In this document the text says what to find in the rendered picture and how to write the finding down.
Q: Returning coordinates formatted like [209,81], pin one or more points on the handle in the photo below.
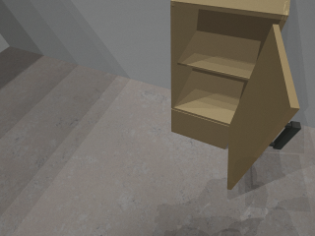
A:
[291,129]

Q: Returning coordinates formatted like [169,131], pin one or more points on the cupboard door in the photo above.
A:
[267,104]

